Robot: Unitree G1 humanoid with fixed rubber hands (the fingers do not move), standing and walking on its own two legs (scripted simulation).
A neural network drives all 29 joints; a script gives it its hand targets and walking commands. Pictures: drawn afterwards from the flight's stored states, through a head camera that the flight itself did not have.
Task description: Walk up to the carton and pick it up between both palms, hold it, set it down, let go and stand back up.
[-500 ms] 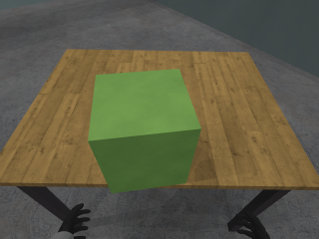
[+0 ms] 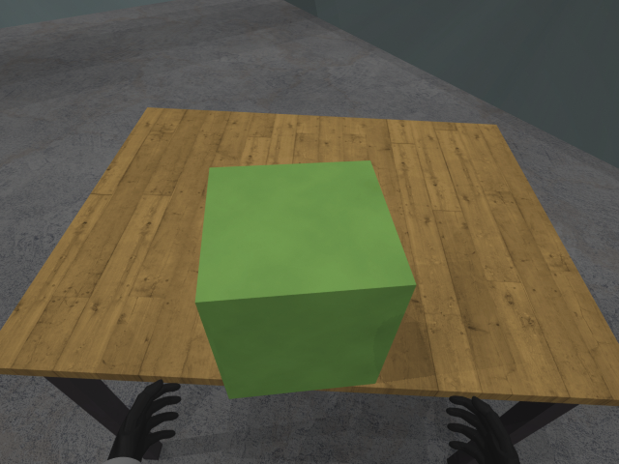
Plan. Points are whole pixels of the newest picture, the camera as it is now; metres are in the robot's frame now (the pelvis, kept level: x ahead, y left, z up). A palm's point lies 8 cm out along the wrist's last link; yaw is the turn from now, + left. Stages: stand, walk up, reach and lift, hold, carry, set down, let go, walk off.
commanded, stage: reach and lift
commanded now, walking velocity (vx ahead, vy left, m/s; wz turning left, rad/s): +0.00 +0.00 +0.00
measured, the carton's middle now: (297, 282) +0.34 +0.05 +0.05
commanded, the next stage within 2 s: none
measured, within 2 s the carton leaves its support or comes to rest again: neither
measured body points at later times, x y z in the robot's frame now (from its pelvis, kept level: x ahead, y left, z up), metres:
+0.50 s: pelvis -0.02 +0.00 +0.00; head -0.04 +0.01 +0.45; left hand +0.13 +0.22 +0.00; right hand +0.14 -0.20 +0.01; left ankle -0.02 +0.11 -0.75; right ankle -0.02 -0.11 -0.75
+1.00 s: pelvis -0.04 -0.01 +0.00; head -0.06 +0.00 +0.45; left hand +0.18 +0.21 +0.06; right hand +0.20 -0.19 +0.06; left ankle -0.02 +0.11 -0.75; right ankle -0.02 -0.11 -0.75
